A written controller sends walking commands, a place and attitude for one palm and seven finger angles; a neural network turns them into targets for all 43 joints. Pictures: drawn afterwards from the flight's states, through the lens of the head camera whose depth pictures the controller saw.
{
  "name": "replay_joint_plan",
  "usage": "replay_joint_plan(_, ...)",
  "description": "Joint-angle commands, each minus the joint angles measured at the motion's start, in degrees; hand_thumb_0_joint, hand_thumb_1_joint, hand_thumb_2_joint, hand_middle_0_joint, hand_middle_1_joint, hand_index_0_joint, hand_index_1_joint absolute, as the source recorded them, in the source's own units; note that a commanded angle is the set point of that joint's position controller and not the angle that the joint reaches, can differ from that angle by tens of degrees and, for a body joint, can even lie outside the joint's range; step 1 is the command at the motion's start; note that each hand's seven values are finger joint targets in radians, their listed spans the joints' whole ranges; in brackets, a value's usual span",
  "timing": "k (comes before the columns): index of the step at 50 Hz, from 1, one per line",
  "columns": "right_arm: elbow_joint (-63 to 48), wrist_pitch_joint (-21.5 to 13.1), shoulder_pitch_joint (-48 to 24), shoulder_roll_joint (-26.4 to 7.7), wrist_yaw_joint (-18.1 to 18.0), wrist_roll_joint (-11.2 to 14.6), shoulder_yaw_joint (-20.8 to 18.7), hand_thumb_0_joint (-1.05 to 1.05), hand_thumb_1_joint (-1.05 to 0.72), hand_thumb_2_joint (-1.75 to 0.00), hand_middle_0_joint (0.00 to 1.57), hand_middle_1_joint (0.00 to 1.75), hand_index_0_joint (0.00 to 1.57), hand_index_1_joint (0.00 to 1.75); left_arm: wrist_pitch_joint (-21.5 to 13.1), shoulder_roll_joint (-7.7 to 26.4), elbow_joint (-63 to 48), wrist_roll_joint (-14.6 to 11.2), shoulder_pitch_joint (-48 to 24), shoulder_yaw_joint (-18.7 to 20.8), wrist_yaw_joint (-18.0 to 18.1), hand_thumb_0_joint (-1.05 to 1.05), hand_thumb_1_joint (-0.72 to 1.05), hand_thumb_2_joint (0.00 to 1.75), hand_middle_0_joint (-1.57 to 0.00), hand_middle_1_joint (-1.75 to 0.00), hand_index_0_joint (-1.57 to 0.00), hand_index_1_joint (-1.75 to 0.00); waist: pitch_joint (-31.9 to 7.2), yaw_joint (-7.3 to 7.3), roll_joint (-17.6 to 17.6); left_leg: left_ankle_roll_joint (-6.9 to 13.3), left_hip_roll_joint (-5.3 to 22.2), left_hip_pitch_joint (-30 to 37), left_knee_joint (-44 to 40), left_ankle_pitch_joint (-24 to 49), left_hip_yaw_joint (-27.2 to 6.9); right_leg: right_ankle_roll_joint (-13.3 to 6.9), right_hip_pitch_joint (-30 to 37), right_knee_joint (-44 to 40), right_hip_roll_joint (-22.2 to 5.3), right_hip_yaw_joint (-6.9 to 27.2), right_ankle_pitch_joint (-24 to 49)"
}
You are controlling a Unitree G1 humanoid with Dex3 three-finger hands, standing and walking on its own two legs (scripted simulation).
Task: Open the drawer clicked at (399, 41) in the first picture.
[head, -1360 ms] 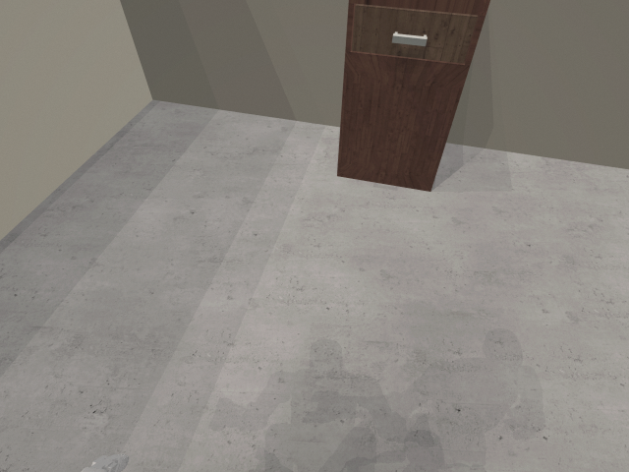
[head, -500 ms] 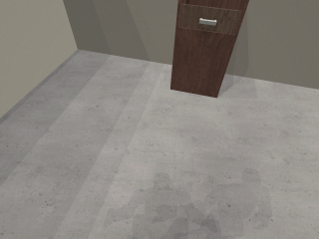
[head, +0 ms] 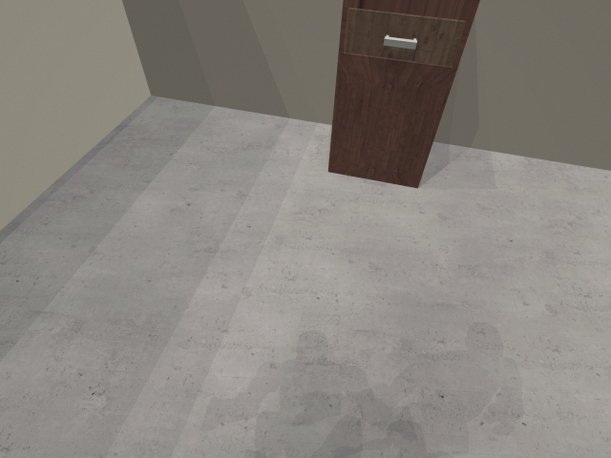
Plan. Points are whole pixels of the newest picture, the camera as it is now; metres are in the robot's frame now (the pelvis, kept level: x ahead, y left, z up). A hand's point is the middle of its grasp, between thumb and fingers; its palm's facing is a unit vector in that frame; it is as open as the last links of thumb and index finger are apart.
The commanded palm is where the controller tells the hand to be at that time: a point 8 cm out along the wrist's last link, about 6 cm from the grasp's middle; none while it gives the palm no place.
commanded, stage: look at it before walking up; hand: left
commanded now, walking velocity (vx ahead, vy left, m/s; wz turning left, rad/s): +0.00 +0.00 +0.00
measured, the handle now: (400, 40) +1.54 -0.27 -0.07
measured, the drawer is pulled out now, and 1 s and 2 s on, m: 0.00 0.00 0.00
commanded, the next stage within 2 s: walk to a spot facing it in 0.08 s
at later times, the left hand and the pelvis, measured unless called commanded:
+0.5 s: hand out of the picture +0.06 +0.18 -0.18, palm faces -0.11 -0.97 -0.23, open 7.4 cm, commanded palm none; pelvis +0.04 -0.03 -0.02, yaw -8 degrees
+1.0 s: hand (206, 404) +0.24 +0.19 -0.20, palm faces -0.24 -0.95 -0.18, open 7.4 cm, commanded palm none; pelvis +0.23 -0.01 -0.03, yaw -20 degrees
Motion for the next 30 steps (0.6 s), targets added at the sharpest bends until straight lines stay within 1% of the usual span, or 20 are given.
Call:
replay_joint_plan(1, -3.55, -1.13, -2.67, -12.36, -0.69, 0.14, -2.49, 0.0, -0.9, -0.9, 0.2, 0.3, 0.2, 0.3, -1.1, 11.59, -3.28, -0.04, -2.26, 2.45, 0.6, 0.0, 0.9, 0.9, -0.2, -0.3, -0.2, -0.3, -3.51, -0.08, 0.94, 1.84, 6.8, 0.84, -3.44, 7.9, -5.64, -1.83, -0.4, -3.57, -6.34, 5.48, 5.97)
replay_joint_plan(9, -3.43, -1.08, -2.68, -12.32, -0.72, 0.17, -2.37, 0.0, -0.9, -0.9, 0.2, 0.3, 0.2, 0.3, -1.14, 11.74, -3.07, -0.04, -2.21, 2.48, 0.63, 0.0, 0.9, 0.9, -0.2, -0.3, -0.2, -0.3, -3.52, -0.04, 0.69, 1.79, 6.78, 1.09, -3.48, 8.54, -5.53, -1.85, 0.09, -3.85, -6.45, 5.5, 6.88)
replay_joint_plan(11, -2.11, -0.2, 0.61, -6.07, -0.62, -0.34, -1.05, 0.0, -0.9, -0.9, 0.2, 0.3, 0.2, 0.3, 0.02, 5.41, -1.83, -0.09, 1.45, 1.32, 0.73, 0.0, 0.9, 0.9, -0.2, -0.3, -0.2, -0.3, -4.33, -0.11, 0.6, 0.71, 6.64, 2.26, -1.83, 2.83, -3.48, -1.27, -1.41, -3.14, -5.68, 6.02, 1.06)
replay_joint_plan(12, -2.01, 0.29, 2.34, -5.21, -0.57, -0.48, -1.02, 0.0, -0.9, -0.9, 0.2, 0.3, 0.2, 0.3, 0.65, 4.66, -1.84, 0.14, 2.75, 1.32, 0.59, 0.0, 0.9, 0.9, -0.2, -0.3, -0.2, -0.3, -3.34, -0.22, 0.32, 0.63, 6.66, 1.74, -1.09, -3.52, -2.8, -1.44, -3.4, -2.62, -4.87, 6.76, -5.44)
replay_joint_plan(14, -2.88, 0.73, 3.53, -6.2, -0.56, -0.77, -1.8, 0.0, -0.9, -0.9, 0.2, 0.3, 0.2, 0.3, 1.36, 4.97, -3.18, 0.47, 3.64, 1.98, -0.2, 0.0, 0.9, 0.9, -0.2, -0.3, -0.2, -0.3, 1.21, -0.32, 1.44, 1.39, 7.41, -1.81, -2.21, -15.93, -3.22, -2.15, -8.45, -1.33, -3.11, 7.77, -15.51)
replay_joint_plan(16, -4.31, 0.72, 4.59, -7.67, -0.64, -0.86, -2.82, 0.0, -0.9, -0.9, 0.2, 0.3, 0.2, 0.3, 1.52, 4.51, -5.0, 0.69, 4.85, 2.81, -0.87, 0.0, 0.9, 0.9, -0.2, -0.3, -0.2, -0.3, 5.07, -0.34, 3.32, 3.04, 9.64, -3.4, -3.8, -24.1, -5.82, -2.54, -13.79, 3.01, -0.79, 7.3, -19.32)
replay_joint_plan(17, -4.85, 0.58, 5.83, -8.59, -0.66, -0.8, -3.41, 0.0, -0.9, -0.9, 0.2, 0.3, 0.2, 0.3, 1.34, 4.06, -5.89, 0.71, 5.59, 3.09, -1.15, 0.0, 0.9, 0.9, -0.2, -0.3, -0.2, -0.3, 4.96, -0.58, 5.05, 4.46, 11.91, -2.4, -4.79, -26.96, -8.21, -2.47, -16.15, 7.18, 0.6, 5.82, -19.46)
replay_joint_plan(18, -5.3, 0.23, 6.85, -9.31, -0.78, -0.76, -3.97, 0.0, -0.9, -0.9, 0.2, 0.3, 0.2, 0.3, 1.0, 2.65, -6.69, 0.69, 6.06, 3.29, -1.44, 0.0, 0.9, 0.9, -0.2, -0.3, -0.2, -0.3, 5.25, -0.84, 7.66, 6.4, 15.16, -1.91, -6.67, -28.03, -11.43, -2.1, -18.0, 13.13, 2.25, 3.12, -16.83)
replay_joint_plan(19, -5.57, -0.29, 7.66, -9.81, -0.91, -0.6, -4.51, 0.0, -0.9, -0.9, 0.2, 0.3, 0.2, 0.3, 0.67, 1.08, -7.44, 0.66, 6.01, 3.51, -1.69, 0.0, 0.9, 0.9, -0.2, -0.3, -0.2, -0.3, 4.19, -0.97, 9.97, 8.48, 18.78, -0.58, -7.7, -24.94, -13.45, -1.53, -18.7, 18.77, 2.17, -0.36, -13.71)
replay_joint_plan(20, -5.92, -0.67, 7.95, -9.46, -0.92, -0.67, -4.78, 0.0, -0.9, -0.9, 0.2, 0.3, 0.2, 0.3, 0.44, 0.12, -8.3, 0.67, 5.49, 3.65, -1.96, 0.0, 0.9, 0.9, -0.2, -0.3, -0.2, -0.3, 3.88, -0.98, 11.11, 9.65, 20.15, 0.48, -7.27, -19.89, -12.44, -1.17, -19.71, 20.87, 0.59, -1.22, -15.11)
replay_joint_plan(21, -6.08, -0.97, 8.01, -8.41, -0.94, -0.73, -4.77, 0.0, -0.9, -0.9, 0.2, 0.3, 0.2, 0.3, -0.01, -0.36, -8.76, 0.67, 5.58, 3.84, -2.16, 0.0, 0.9, 0.9, -0.2, -0.3, -0.2, -0.3, 3.29, -0.77, 9.7, 9.47, 19.88, 0.31, -4.68, -13.63, -9.87, -1.08, -18.1, 19.15, -0.65, -1.53, -16.12)
replay_joint_plan(22, -6.3, -1.05, 7.25, -7.62, -0.93, -0.77, -4.64, 0.0, -0.9, -0.9, 0.2, 0.3, 0.2, 0.3, -0.32, -0.93, -8.26, 0.69, 7.72, 4.06, -2.31, 0.0, 0.9, 0.9, -0.2, -0.3, -0.2, -0.3, 2.27, 0.44, 8.27, 8.25, 18.76, -2.03, -0.67, -9.71, -6.12, -1.2, -13.29, 16.13, -0.51, -2.69, -14.62)
replay_joint_plan(23, -6.57, -1.03, 5.64, -6.65, -0.99, -0.81, -4.44, 0.0, -0.9, -0.9, 0.2, 0.3, 0.2, 0.3, -0.67, -1.74, -6.62, 0.86, 12.97, 4.31, -2.26, 0.0, 0.9, 0.9, -0.2, -0.3, -0.2, -0.3, 1.37, 3.13, 6.44, 5.61, 15.46, -6.44, 7.98, -6.84, -1.12, -1.71, -5.01, 9.32, 0.29, -3.82, -9.49)
replay_joint_plan(24, -7.89, -1.01, 4.62, -3.15, -0.74, -0.37, -3.87, 0.0, -0.9, -0.9, 0.2, 0.3, 0.2, 0.3, -1.58, 1.87, -4.46, 1.16, 19.76, 5.19, -1.73, 0.0, 0.9, 0.9, -0.2, -0.3, -0.2, -0.3, -0.37, 5.59, -5.53, 1.38, 9.08, -18.28, 25.35, -8.86, 6.39, -4.89, 7.03, -0.36, -6.37, 9.52, -9.15)
replay_joint_plan(25, -11.77, -1.64, 0.16, 0.8, -0.14, -0.14, -2.67, 0.0, -0.9, -0.9, 0.2, 0.3, 0.2, 0.3, -2.23, 8.06, -2.84, 0.85, 26.8, 6.53, -0.59, 0.0, 0.9, 0.9, -0.2, -0.3, -0.2, -0.3, -0.17, 7.88, -20.95, -1.5, 2.07, -35.65, 41.4, -23.86, 9.68, -11.46, 14.41, -9.62, -20.78, 34.38, -3.62)
replay_joint_plan(26, -12.74, -2.2, -3.84, -1.76, -0.35, -0.57, -3.14, 0.0, -0.9, -0.9, 0.2, 0.3, 0.2, 0.3, -2.64, 6.05, -2.19, 0.12, 28.89, 6.0, 0.42, 0.0, 0.9, 0.9, -0.2, -0.3, -0.2, -0.3, 1.88, 8.71, -14.29, -0.62, 4.69, -37.14, 44.74, -20.01, 1.47, -13.84, 11.97, -9.4, -20.39, 36.51, 3.08)
replay_joint_plan(27, -12.5, -2.42, -4.97, -0.63, -0.26, -0.39, -3.32, 0.0, -0.9, -0.9, 0.2, 0.3, 0.2, 0.3, -2.68, 4.25, -2.25, 0.3, 27.08, 5.55, 0.72, 0.0, 0.9, 0.9, -0.2, -0.3, -0.2, -0.3, 3.64, 6.98, -7.63, -0.76, 6.1, -38.46, 47.45, -17.36, 1.29, -15.63, 10.98, -7.83, -20.28, 34.14, 5.74)
replay_joint_plan(28, -11.88, -2.37, -3.77, 0.24, -0.19, -0.6, -3.35, 0.0, -0.9, -0.9, 0.2, 0.3, 0.2, 0.3, -2.78, 2.52, -3.16, 0.64, 24.13, 5.14, 0.9, 0.0, 0.9, 0.9, -0.2, -0.3, -0.2, -0.3, 4.5, 4.96, -3.15, -1.19, 7.58, -37.76, 46.81, -14.49, 0.5, -15.88, 8.46, -7.31, -19.34, 30.29, 4.19)
replay_joint_plan(29, -11.05, -2.12, -2.35, 1.16, 0.09, -0.83, -3.43, 0.0, -0.9, -0.9, 0.2, 0.3, 0.2, 0.3, -2.96, 1.4, -3.63, 0.82, 22.09, 4.84, 0.85, 0.0, 0.9, 0.9, -0.2, -0.3, -0.2, -0.3, 3.7, 3.39, -1.34, -1.77, 7.64, -35.65, 45.28, -11.48, 1.24, -14.49, 6.99, -7.14, -17.06, 25.32, 5.65)
replay_joint_plan(30, -10.55, -1.75, -1.03, 2.07, 0.26, -0.85, -3.51, 0.0, -0.9, -0.9, 0.2, 0.3, 0.2, 0.3, -3.25, 0.58, -3.93, 0.85, 21.03, 4.76, 0.83, 0.0, 0.9, 0.9, -0.2, -0.3, -0.2, -0.3, 2.9, 2.29, -2.09, -2.29, 7.51, -34.03, 43.76, -9.31, 2.08, -13.6, 5.67, -7.45, -15.61, 21.98, 7.59)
